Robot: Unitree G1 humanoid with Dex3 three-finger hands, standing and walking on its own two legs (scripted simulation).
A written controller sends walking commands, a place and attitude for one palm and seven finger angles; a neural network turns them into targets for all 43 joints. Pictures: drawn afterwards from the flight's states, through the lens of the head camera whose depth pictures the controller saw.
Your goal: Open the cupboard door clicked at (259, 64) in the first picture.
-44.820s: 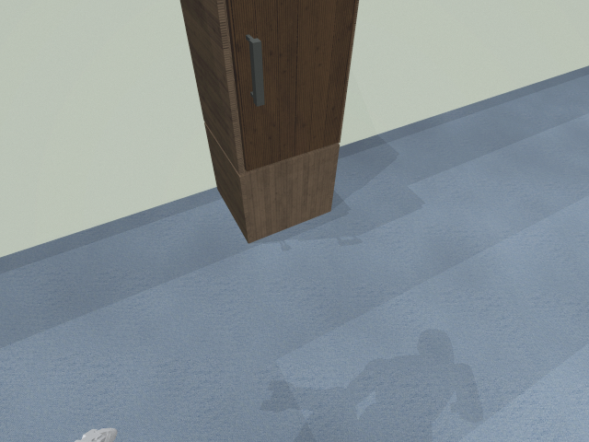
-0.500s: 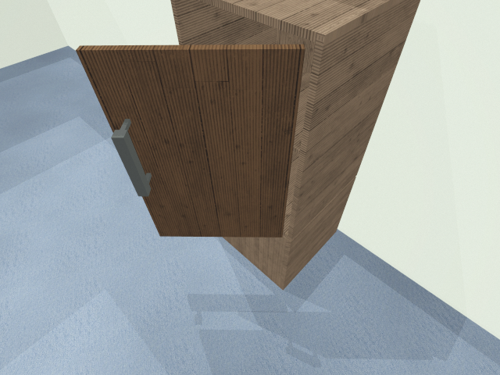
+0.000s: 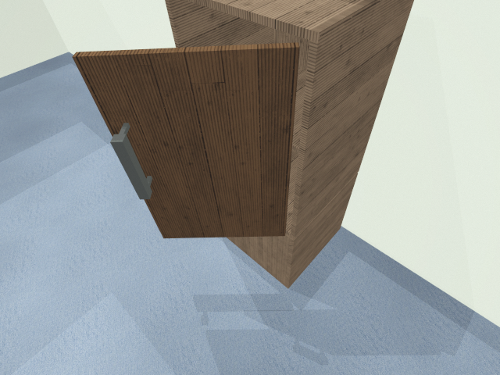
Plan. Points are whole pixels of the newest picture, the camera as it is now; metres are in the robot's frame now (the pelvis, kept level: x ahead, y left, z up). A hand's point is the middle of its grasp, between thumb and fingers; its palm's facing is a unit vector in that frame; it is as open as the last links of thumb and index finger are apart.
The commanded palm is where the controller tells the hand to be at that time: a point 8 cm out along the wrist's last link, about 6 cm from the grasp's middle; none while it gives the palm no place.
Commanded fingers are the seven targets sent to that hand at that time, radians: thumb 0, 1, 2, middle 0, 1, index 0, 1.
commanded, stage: shuffle to correct the standing spot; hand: left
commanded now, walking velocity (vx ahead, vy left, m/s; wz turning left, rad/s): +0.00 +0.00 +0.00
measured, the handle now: (136, 162) +0.53 +0.29 +0.02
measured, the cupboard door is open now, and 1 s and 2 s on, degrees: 43 43 43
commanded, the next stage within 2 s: come to a stop and stand still in 0.38 s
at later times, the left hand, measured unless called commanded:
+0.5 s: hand out of the picture +0.02 +0.23 -0.18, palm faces +0.08 -0.96 -0.26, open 7.4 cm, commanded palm none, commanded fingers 0.00 0.90 0.90 -0.20 -0.30 -0.20 -0.30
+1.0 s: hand out of the picture +0.01 +0.20 -0.18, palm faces -0.01 -0.98 -0.22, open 7.3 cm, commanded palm none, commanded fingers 0.00 0.90 0.90 -0.20 -0.30 -0.20 -0.30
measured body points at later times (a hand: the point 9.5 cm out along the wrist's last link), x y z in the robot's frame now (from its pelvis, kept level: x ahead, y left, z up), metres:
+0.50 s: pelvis -0.01 +0.03 -0.01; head +0.01 +0.02 +0.44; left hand +0.02 +0.28 -0.16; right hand +0.01 -0.20 -0.17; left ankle -0.03 +0.12 -0.74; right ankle +0.02 -0.08 -0.73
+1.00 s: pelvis -0.02 +0.03 +0.00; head -0.01 +0.02 +0.45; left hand +0.01 +0.26 -0.16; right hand +0.00 -0.20 -0.16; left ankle -0.03 +0.12 -0.74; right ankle -0.01 -0.07 -0.74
